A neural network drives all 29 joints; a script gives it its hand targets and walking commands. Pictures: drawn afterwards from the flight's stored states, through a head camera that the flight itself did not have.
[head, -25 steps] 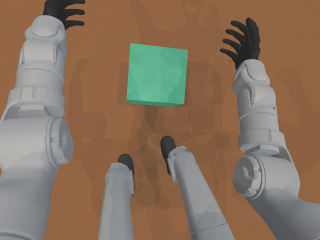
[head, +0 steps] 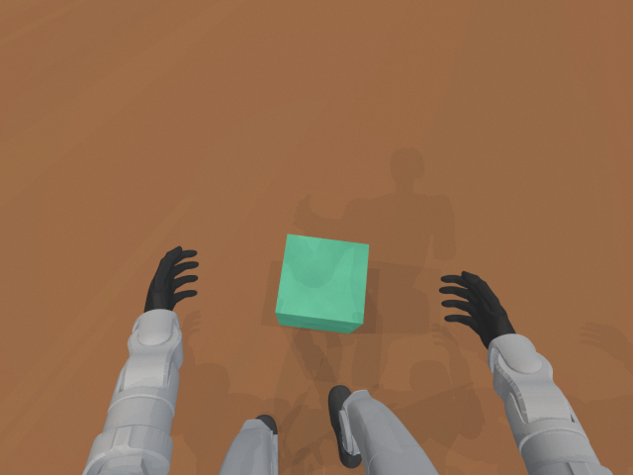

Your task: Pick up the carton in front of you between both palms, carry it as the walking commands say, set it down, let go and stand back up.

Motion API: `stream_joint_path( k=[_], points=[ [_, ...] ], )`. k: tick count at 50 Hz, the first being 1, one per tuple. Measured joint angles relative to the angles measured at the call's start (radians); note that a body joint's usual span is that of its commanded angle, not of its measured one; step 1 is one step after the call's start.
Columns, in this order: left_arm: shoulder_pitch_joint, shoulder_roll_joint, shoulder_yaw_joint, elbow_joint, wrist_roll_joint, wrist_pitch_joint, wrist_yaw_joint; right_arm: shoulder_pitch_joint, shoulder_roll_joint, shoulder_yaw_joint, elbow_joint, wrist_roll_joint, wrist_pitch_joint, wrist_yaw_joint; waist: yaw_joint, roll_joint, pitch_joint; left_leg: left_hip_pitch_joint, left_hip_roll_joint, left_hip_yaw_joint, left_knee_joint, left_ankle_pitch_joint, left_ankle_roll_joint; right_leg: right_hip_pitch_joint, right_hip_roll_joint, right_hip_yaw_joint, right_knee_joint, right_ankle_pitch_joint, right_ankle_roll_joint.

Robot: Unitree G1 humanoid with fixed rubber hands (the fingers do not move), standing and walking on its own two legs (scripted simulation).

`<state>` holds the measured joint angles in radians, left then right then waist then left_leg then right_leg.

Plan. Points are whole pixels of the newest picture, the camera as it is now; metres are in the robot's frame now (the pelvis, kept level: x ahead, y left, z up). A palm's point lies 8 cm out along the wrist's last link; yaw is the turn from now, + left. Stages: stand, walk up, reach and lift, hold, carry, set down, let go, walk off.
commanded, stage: let go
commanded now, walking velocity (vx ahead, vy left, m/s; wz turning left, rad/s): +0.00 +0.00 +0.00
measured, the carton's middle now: (320, 287) +0.44 -0.08 -0.61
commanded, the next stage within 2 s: stand in 0.88 s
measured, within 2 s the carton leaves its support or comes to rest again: neither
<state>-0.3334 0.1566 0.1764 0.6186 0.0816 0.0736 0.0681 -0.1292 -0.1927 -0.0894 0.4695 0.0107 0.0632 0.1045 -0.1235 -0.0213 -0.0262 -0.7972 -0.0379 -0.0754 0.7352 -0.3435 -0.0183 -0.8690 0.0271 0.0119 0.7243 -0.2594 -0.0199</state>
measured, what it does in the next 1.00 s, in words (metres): stands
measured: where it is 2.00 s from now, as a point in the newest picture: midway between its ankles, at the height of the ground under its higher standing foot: (306, 456)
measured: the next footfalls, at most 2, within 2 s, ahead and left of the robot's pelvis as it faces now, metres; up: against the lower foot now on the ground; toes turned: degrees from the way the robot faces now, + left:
none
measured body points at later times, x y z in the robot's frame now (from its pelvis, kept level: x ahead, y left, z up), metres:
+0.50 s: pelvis +0.04 +0.03 +0.04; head +0.07 +0.03 +0.49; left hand +0.22 +0.26 -0.04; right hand +0.20 -0.21 -0.04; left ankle -0.01 +0.13 -0.70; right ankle +0.03 -0.10 -0.70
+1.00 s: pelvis +0.02 +0.01 +0.03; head +0.03 +0.00 +0.48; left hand +0.19 +0.27 -0.05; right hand +0.18 -0.26 -0.06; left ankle -0.01 +0.13 -0.70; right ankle +0.03 -0.10 -0.70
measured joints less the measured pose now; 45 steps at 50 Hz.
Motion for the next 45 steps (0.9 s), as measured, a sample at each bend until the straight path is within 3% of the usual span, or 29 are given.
stream_joint_path(
  k=[12, 27, 36, 45],
  points=[
    [0.328, 0.02, -0.068, -0.061, -0.026, -0.063, -0.043, 0.319, 0.0, 0.083, -0.084, 0.035, -0.033, -0.033, 0.031, -0.016, 0.031, 0.386, 0.019, 0.019, -0.181, 0.009, 0.017, 0.38, 0.012, 0.024, -0.18, 0.013, 0.01],
    [0.569, 0.06, -0.141, -0.174, -0.09, -0.001, -0.117, 0.352, -0.024, 0.045, -0.038, -0.015, 0.018, -0.031, 0.122, 0.048, 0.081, 0.682, -0.001, 0.031, -0.296, 0.028, 0.052, 0.682, -0.011, 0.041, -0.307, 0.034, 0.039],
    [0.577, 0.056, -0.157, -0.155, -0.106, 0.003, -0.095, 0.341, -0.037, 0.055, -0.076, -0.027, 0.118, -0.073, 0.122, 0.044, 0.087, 0.715, 0.001, 0.035, -0.26, 0.008, 0.048, 0.706, -0.008, 0.044, -0.256, 0.008, 0.034],
    [0.549, 0.057, -0.159, -0.133, -0.08, 0.021, -0.092, 0.355, -0.046, 0.058, -0.075, -0.035, 0.149, -0.095, 0.118, 0.042, 0.094, 0.713, 0.018, 0.029, -0.239, 0.005, 0.028, 0.702, 0.01, 0.037, -0.231, 0.006, 0.017]
  ],
)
